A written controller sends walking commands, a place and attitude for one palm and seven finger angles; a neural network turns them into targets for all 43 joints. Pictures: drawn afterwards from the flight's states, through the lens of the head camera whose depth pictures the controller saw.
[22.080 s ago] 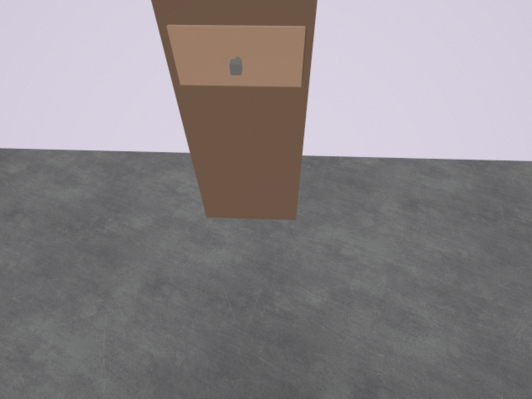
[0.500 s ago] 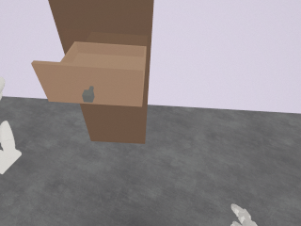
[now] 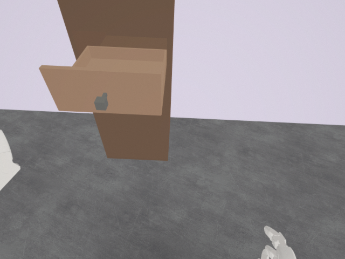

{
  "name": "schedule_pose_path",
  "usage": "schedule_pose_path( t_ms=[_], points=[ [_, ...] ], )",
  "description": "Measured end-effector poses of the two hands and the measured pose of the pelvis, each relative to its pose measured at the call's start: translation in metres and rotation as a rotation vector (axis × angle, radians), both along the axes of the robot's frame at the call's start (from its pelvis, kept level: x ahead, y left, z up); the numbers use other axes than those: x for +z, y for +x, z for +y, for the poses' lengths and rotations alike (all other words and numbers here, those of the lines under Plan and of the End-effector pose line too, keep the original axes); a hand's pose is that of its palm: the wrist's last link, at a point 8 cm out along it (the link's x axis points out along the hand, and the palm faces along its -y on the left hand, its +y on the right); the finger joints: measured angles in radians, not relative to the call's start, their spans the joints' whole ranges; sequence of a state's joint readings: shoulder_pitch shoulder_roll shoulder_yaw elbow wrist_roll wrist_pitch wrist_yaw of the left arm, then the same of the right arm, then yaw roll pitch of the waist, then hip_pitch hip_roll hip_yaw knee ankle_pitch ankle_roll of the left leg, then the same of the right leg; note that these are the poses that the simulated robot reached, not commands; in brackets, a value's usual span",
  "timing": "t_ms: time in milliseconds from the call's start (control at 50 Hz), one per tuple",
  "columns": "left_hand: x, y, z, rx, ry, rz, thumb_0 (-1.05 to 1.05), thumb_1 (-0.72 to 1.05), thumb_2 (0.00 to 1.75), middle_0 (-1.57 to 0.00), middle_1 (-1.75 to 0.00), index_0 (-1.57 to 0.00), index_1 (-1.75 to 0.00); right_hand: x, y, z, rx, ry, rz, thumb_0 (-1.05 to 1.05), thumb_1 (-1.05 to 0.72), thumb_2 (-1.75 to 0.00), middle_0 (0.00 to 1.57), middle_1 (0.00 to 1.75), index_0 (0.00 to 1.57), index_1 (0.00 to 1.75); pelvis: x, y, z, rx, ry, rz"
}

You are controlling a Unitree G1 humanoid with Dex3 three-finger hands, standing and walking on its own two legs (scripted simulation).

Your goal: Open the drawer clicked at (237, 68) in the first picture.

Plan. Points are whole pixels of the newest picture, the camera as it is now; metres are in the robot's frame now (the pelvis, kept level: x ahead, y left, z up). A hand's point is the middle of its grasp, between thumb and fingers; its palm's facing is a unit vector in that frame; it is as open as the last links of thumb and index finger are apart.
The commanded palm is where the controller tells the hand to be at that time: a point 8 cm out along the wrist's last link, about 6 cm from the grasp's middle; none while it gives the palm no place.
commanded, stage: let the arm hang, fingers relaxed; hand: left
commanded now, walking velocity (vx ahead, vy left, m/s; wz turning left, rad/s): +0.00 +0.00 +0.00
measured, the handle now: (102, 100) +0.59 +0.26 +0.03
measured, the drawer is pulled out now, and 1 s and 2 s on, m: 0.30 0.30 0.30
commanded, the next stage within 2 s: look to check the result in 1.20 s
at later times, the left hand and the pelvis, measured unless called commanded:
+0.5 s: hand out of the picture +0.00 +0.20 -0.17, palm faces +0.06 -0.98 -0.21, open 6.9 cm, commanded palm none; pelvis +0.00 +0.00 +0.00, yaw +2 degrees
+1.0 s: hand out of the picture +0.02 +0.20 -0.16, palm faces +0.01 -0.97 -0.25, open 7.4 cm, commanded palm none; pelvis -0.01 +0.01 +0.01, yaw +0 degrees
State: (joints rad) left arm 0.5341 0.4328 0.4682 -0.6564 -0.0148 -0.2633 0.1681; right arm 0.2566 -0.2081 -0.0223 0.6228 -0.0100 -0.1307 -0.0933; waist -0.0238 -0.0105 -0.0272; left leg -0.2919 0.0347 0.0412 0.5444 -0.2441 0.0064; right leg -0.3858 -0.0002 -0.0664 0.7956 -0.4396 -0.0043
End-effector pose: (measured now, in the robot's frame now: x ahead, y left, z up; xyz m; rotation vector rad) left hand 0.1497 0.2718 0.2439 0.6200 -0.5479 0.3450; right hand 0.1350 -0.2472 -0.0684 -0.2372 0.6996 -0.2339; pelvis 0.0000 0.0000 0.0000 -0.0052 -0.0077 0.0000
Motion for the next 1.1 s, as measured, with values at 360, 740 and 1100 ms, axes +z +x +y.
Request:
schedule_pose_path(
  t_ms=[360,740,1100],
  points=[
    [-0.369,-0.071,-0.054,0.167,-0.648,1.576,0.01,0.91,0.90,-0.19,-0.30,-0.20,-0.30,-0.060,-0.058,0.007,0.034,0.094,0.416,0.00,-0.91,-0.89,0.20,0.30,0.20,0.30,-0.007,0.004,0.001,0.025,0.011,-0.021],
    [-0.364,-0.191,-0.004,0.478,-0.649,1.867,0.00,0.92,0.90,-0.20,-0.30,-0.20,-0.30,-0.073,-0.148,0.036,-0.036,0.165,0.706,0.00,-0.91,-0.89,0.20,0.30,0.20,0.30,0.010,-0.006,0.013,0.010,0.002,-0.029],
    [-0.371,-0.124,-0.029,0.326,-0.637,1.758,0.00,0.91,0.90,-0.20,-0.30,-0.20,-0.30,-0.072,-0.158,0.033,-0.084,0.181,0.708,0.00,-0.91,-0.89,0.20,0.30,0.20,0.30,0.010,-0.006,0.009,-0.004,0.009,-0.032]
  ],
)
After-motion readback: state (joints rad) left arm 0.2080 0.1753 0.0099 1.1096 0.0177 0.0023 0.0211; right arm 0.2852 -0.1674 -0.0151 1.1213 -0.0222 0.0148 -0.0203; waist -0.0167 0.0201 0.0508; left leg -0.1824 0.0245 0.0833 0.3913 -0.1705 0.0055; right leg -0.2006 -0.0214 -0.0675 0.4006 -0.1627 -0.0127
